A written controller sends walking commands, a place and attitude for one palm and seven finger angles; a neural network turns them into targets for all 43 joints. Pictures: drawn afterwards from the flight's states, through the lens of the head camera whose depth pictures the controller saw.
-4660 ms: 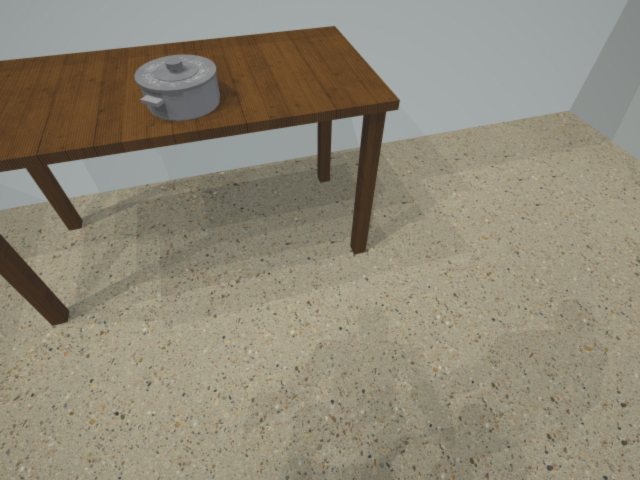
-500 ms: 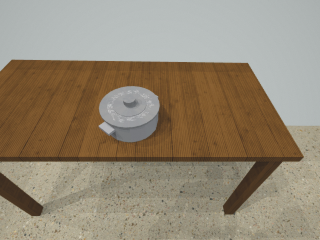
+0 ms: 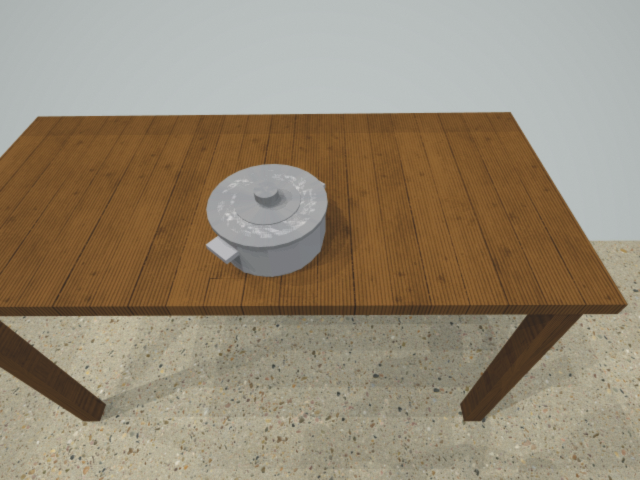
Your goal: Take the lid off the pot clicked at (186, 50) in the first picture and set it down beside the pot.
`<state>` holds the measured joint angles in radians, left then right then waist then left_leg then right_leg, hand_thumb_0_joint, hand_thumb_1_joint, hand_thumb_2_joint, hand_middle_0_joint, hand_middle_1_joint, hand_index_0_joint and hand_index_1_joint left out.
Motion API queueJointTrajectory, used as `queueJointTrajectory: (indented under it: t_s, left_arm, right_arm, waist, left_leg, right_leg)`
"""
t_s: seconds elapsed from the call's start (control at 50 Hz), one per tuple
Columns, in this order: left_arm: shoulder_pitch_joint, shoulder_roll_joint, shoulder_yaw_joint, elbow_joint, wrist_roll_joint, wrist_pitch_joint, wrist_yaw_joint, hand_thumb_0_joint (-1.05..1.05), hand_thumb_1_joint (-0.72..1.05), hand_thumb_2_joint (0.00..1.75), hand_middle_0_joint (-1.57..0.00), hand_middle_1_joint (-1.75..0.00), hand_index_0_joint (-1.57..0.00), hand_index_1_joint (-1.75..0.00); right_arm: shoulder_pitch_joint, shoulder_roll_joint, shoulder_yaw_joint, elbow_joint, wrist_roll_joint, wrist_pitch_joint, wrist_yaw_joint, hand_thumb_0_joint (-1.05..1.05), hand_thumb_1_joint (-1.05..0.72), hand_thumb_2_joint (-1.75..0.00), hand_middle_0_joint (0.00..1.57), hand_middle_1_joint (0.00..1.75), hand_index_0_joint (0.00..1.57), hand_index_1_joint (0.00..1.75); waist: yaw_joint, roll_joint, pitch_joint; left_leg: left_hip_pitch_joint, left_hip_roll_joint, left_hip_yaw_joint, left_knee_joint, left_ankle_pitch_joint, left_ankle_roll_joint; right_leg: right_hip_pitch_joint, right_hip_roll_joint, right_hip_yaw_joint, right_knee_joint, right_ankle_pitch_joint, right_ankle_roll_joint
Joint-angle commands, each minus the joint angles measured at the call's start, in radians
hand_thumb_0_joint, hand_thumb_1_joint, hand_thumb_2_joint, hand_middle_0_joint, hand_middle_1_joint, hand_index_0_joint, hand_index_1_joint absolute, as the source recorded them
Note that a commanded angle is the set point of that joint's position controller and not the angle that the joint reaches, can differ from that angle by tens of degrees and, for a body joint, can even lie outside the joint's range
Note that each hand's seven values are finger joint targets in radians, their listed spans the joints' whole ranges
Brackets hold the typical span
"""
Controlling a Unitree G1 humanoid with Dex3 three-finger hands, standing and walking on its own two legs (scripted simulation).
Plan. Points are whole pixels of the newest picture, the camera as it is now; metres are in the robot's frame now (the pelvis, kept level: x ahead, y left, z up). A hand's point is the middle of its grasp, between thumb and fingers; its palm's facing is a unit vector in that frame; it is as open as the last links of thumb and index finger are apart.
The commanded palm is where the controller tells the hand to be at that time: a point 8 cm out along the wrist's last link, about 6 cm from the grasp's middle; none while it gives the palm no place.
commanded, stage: look again from close up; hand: left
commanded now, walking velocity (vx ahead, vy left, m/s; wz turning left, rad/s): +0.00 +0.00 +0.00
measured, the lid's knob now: (266, 193) +0.55 +0.12 +0.04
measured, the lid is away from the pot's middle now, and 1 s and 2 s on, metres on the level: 0.00 0.00 0.00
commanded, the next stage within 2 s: shuffle to correct the standing spot in 0.18 s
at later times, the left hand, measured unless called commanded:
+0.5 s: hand out of the picture -0.01 +0.16 -0.17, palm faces +0.00 -0.98 -0.19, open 7.4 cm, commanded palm none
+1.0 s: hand out of the picture +0.07 +0.14 -0.18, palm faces +0.02 -0.98 -0.20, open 7.3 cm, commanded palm none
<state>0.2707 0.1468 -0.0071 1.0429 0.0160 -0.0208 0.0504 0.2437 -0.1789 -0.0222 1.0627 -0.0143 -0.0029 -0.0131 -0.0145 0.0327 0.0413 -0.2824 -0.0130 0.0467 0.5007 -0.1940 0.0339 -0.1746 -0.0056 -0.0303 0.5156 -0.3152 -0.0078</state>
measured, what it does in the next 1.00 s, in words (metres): shifts its weight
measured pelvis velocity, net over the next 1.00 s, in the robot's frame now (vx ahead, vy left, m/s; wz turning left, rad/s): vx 0.08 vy -0.02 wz -0.02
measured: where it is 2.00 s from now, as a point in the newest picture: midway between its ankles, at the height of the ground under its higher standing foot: outside the picture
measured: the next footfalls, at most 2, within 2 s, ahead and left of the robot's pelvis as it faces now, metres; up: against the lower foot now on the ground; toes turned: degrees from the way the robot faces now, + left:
none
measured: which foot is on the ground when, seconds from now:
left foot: down 0.00-1.00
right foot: down 0.00-1.00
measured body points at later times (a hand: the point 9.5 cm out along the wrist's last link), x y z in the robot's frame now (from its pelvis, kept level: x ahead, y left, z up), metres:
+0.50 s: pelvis +0.01 +0.00 +0.00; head +0.03 -0.01 +0.45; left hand -0.01 +0.21 -0.16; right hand +0.01 -0.22 -0.16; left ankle +0.05 +0.10 -0.74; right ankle -0.02 -0.11 -0.74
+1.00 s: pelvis +0.08 -0.02 +0.00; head +0.11 -0.03 +0.45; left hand +0.07 +0.19 -0.16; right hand +0.07 -0.24 -0.16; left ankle +0.05 +0.10 -0.74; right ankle -0.02 -0.11 -0.73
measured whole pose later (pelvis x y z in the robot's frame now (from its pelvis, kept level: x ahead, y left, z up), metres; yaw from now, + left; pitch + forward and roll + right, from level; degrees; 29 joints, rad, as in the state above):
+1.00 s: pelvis +0.08 -0.02 +0.00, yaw -1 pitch +1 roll +1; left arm 0.30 0.13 0.01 1.09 0.01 -0.03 0.06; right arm 0.27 -0.14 -0.02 1.11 0.00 -0.01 -0.06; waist -0.01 0.00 0.05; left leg -0.21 0.01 0.05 0.53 -0.33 0.00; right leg -0.09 0.02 -0.03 0.49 -0.40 -0.02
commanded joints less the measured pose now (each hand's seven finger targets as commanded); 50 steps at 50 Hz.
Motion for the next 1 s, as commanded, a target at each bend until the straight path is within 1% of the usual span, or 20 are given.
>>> queueJointTrajectory:
  t_s: [0.0,0.1,0.26,0.32,0.36,0.46,0.58,0.62,0.66,0.72,0.76,0.8,0.82,0.84,0.86,0.88,0.9,0.92,0.96,0.98]
  left_arm:
    - [0.073,0.106,0.014,-0.026,-0.003,-0.012,0.004,0.0,0.9,0.9,-0.2,-0.3,-0.2,-0.3]
    - [0.081,0.106,0.01,-0.016,-0.002,-0.011,0.002,0.0,0.9,0.9,-0.2,-0.3,-0.2,-0.3]
    - [0.104,0.1,0.006,0.004,-0.002,-0.01,0.0,0.0,0.9,0.9,-0.2,-0.3,-0.2,-0.3]
    - [0.12,0.101,0.006,0.017,0.0,-0.009,-0.005,0.0,0.9,0.9,-0.2,-0.3,-0.2,-0.3]
    - [0.12,0.098,0.009,0.017,0.002,-0.004,-0.008,0.0,0.9,0.9,-0.2,-0.3,-0.2,-0.3]
    - [0.141,0.088,0.013,0.019,0.003,-0.005,-0.016,0.0,0.9,0.9,-0.2,-0.3,-0.2,-0.3]
    - [0.183,0.054,0.013,0.027,0.003,-0.017,-0.02,0.0,0.9,0.9,-0.2,-0.3,-0.2,-0.3]
    - [0.198,0.06,0.016,0.034,0.001,-0.024,-0.02,0.0,0.9,0.9,-0.2,-0.3,-0.2,-0.3]
    - [0.211,0.065,0.022,0.038,-0.003,-0.027,-0.015,0.0,0.9,0.9,-0.2,-0.3,-0.2,-0.3]
    - [0.224,0.094,0.035,0.037,-0.007,-0.027,-0.01,0.0,0.9,0.9,-0.2,-0.3,-0.2,-0.3]
    - [0.203,0.094,0.039,0.034,-0.008,-0.026,-0.007,0.0,0.9,0.9,-0.2,-0.3,-0.2,-0.3]
    - [0.152,0.076,0.035,0.016,-0.013,-0.027,-0.008,0.0,0.9,0.9,-0.2,-0.3,-0.2,-0.3]
    - [0.139,0.07,0.034,0.005,-0.017,-0.031,-0.009,0.0,0.9,0.9,-0.2,-0.3,-0.2,-0.3]
    - [0.127,0.052,0.032,0.004,-0.019,-0.031,-0.004,0.0,0.9,0.9,-0.2,-0.3,-0.2,-0.3]
    - [0.125,0.031,0.028,0.01,-0.021,-0.028,0.001,0.0,0.9,0.9,-0.2,-0.3,-0.2,-0.3]
    - [0.136,0.013,0.023,0.024,-0.019,-0.02,0.005,0.0,0.9,0.9,-0.2,-0.3,-0.2,-0.3]
    - [0.16,0.02,0.022,0.036,-0.017,-0.015,0.009,0.0,0.9,0.9,-0.2,-0.3,-0.2,-0.3]
    - [0.175,0.05,0.027,0.046,-0.017,-0.017,0.009,0.0,0.9,0.9,-0.2,-0.3,-0.2,-0.3]
    - [0.18,0.083,0.025,0.042,-0.015,-0.021,0.012,0.0,0.9,0.9,-0.2,-0.3,-0.2,-0.3]
    - [0.171,0.096,0.023,0.032,-0.015,-0.023,0.014,0.0,0.9,0.9,-0.2,-0.3,-0.2,-0.3]
  right_arm:
    - [0.036,-0.079,-0.013,-0.032,-0.002,-0.018,-0.002,0.0,-0.9,-0.9,0.2,0.3,0.2,0.3]
    - [0.028,-0.077,-0.01,-0.024,-0.001,-0.016,-0.001,0.0,-0.9,-0.9,0.2,0.3,0.2,0.3]
    - [0.039,-0.071,-0.007,-0.009,0.003,-0.019,-0.003,0.0,-0.9,-0.9,0.2,0.3,0.2,0.3]
    - [0.058,-0.059,-0.008,0.004,0.001,-0.017,-0.003,0.0,-0.9,-0.9,0.2,0.3,0.2,0.3]
    - [0.059,-0.058,-0.011,0.006,-0.004,-0.012,-0.001,0.0,-0.9,-0.9,0.2,0.3,0.2,0.3]
    - [0.098,-0.051,-0.018,0.006,-0.005,-0.017,-0.002,0.0,-0.9,-0.9,0.2,0.3,0.2,0.3]
    - [0.132,-0.049,-0.025,0.01,0.0,-0.035,-0.006,0.0,-0.9,-0.9,0.2,0.3,0.2,0.3]
    - [0.135,-0.035,-0.023,0.009,0.003,-0.042,-0.008,0.0,-0.9,-0.9,0.2,0.3,0.2,0.3]
    - [0.122,-0.023,-0.021,0.011,0.003,-0.047,-0.011,0.0,-0.9,-0.9,0.2,0.3,0.2,0.3]
    - [0.109,-0.003,-0.018,0.014,0.003,-0.05,-0.015,0.0,-0.9,-0.9,0.2,0.3,0.2,0.3]
    - [0.103,0.001,-0.017,0.019,0.003,-0.049,-0.019,0.0,-0.9,-0.9,0.2,0.3,0.2,0.3]
    - [0.15,-0.014,-0.017,0.041,0.001,-0.05,-0.026,0.0,-0.9,-0.9,0.2,0.3,0.2,0.3]
    - [0.181,-0.032,-0.023,0.053,0.003,-0.051,-0.031,0.0,-0.9,-0.9,0.2,0.3,0.2,0.3]
    - [0.2,-0.053,-0.024,0.056,0.004,-0.046,-0.04,0.0,-0.9,-0.9,0.2,0.3,0.2,0.3]
    - [0.186,-0.054,-0.022,0.055,0.006,-0.037,-0.046,0.0,-0.9,-0.9,0.2,0.3,0.2,0.3]
    - [0.138,-0.041,-0.016,0.047,0.009,-0.028,-0.049,0.0,-0.9,-0.9,0.2,0.3,0.2,0.3]
    - [0.105,-0.024,-0.008,0.035,0.011,-0.023,-0.05,0.0,-0.9,-0.9,0.2,0.3,0.2,0.3]
    - [0.095,-0.012,-0.006,0.027,0.012,-0.021,-0.048,0.0,-0.9,-0.9,0.2,0.3,0.2,0.3]
    - [0.105,-0.004,0.002,0.022,0.017,-0.016,-0.046,0.0,-0.9,-0.9,0.2,0.3,0.2,0.3]
    - [0.105,-0.01,0.003,0.019,0.017,-0.018,-0.045,0.0,-0.9,-0.9,0.2,0.3,0.2,0.3]
  waist:
    - [0.007,-0.022,0.01]
    - [0.008,-0.026,0.026]
    - [0.012,-0.029,0.014]
    - [0.012,-0.051,0.021]
    - [0.009,-0.033,0.083]
    - [0.008,0.004,0.098]
    - [0.017,0.031,0.05]
    - [0.023,-0.054,0.02]
    - [0.022,-0.095,0.005]
    - [0.021,-0.137,-0.009]
    - [0.001,-0.118,0.004]
    - [-0.032,-0.029,-0.01]
    - [-0.036,0.027,-0.04]
    - [-0.04,0.08,-0.046]
    - [-0.018,0.083,-0.027]
    - [0.013,0.043,0.017]
    - [0.024,-0.019,0.051]
    - [0.023,-0.062,0.069]
    - [0.009,-0.062,-0.004]
    - [0.003,-0.067,-0.047]
  left_leg:
    - [0.085,0.099,-0.139,-0.094,0.048,0.009]
    - [0.085,0.1,-0.135,-0.107,0.005,0.007]
    - [0.099,0.108,-0.133,-0.11,0.037,0.01]
    - [0.092,0.103,-0.125,-0.113,-0.103,0.012]
    - [0.05,0.092,-0.123,-0.11,-0.203,0.009]
    - [0.028,0.114,-0.152,-0.136,-0.271,0.027]
    - [0.047,0.156,-0.189,-0.153,-0.155,0.066]
    - [0.048,0.138,-0.148,-0.088,-0.02,0.066]
    - [0.032,0.099,-0.071,0.004,0.082,0.046]
    - [-0.023,0.065,0.001,0.095,0.095,0.02]
    - [-0.007,0.058,0.021,0.106,0.087,0.012]
    - [0.129,0.089,-0.025,0.023,0.252,0.034]
    - [0.216,0.126,-0.083,0.015,0.41,0.06]
    - [0.268,0.176,-0.149,-0.005,0.556,0.093]
    - [0.244,0.208,-0.181,-0.03,0.617,0.112]
    - [0.187,0.197,-0.161,-0.026,0.603,0.093]
    - [0.15,0.16,-0.123,0.012,0.543,0.059]
    - [0.116,0.131,-0.085,0.027,0.447,0.026]
    - [0.096,0.1,-0.047,0.001,0.249,-0.005]
    - [0.112,0.094,-0.036,-0.018,0.26,-0.01]
  right_leg:
    - [-0.097,-0.093,0.106,-0.122,0.113,-0.041]
    - [-0.112,-0.096,0.111,-0.138,0.076,-0.041]
    - [-0.098,-0.098,0.106,-0.136,0.109,-0.038]
    - [-0.099,-0.093,0.105,-0.166,-0.027,-0.044]
    - [-0.147,-0.092,0.124,-0.183,-0.149,-0.056]
    - [-0.168,-0.067,0.099,-0.142,-0.156,-0.065]
    - [-0.115,-0.046,0.047,-0.061,0.002,-0.064]
    - [-0.064,-0.063,0.065,-0.075,0.096,-0.071]
    - [-0.008,-0.098,0.116,-0.093,0.215,-0.086]
    - [0.094,-0.143,0.152,-0.086,0.471,-0.121]
    - [0.091,-0.152,0.144,-0.059,0.615,-0.134]
    - [0.015,-0.102,0.079,0.054,0.697,-0.095]
    - [-0.043,-0.078,0.046,0.107,0.664,-0.059]
    - [-0.09,-0.055,0.028,0.137,0.537,-0.034]
    - [-0.086,-0.043,0.021,0.092,0.352,-0.015]
    - [-0.053,-0.053,0.037,-0.015,0.262,-0.012]
    - [-0.025,-0.079,0.072,-0.095,0.379,-0.014]
    - [0.01,-0.111,0.086,-0.11,0.61,-0.014]
    - [0.108,-0.161,0.122,-0.097,0.916,-0.001]
    - [0.145,-0.164,0.116,-0.069,1.022,0.002]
